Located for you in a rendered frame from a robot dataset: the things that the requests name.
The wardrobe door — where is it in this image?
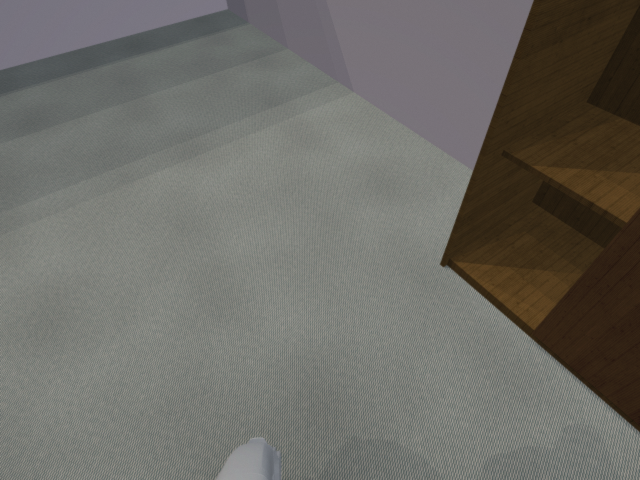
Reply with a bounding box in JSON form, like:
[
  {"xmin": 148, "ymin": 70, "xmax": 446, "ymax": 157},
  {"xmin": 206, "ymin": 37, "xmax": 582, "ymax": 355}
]
[{"xmin": 532, "ymin": 208, "xmax": 640, "ymax": 426}]

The robot left thigh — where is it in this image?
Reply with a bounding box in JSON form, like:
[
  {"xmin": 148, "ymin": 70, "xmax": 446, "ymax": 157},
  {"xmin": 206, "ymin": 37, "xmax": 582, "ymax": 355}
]
[{"xmin": 216, "ymin": 442, "xmax": 281, "ymax": 480}]

